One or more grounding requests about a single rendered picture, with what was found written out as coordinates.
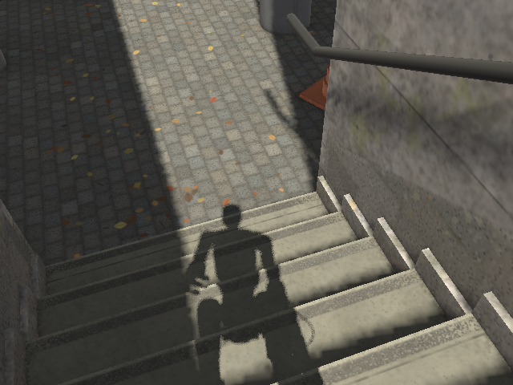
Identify stairs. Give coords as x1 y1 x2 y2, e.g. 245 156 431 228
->
26 192 513 385

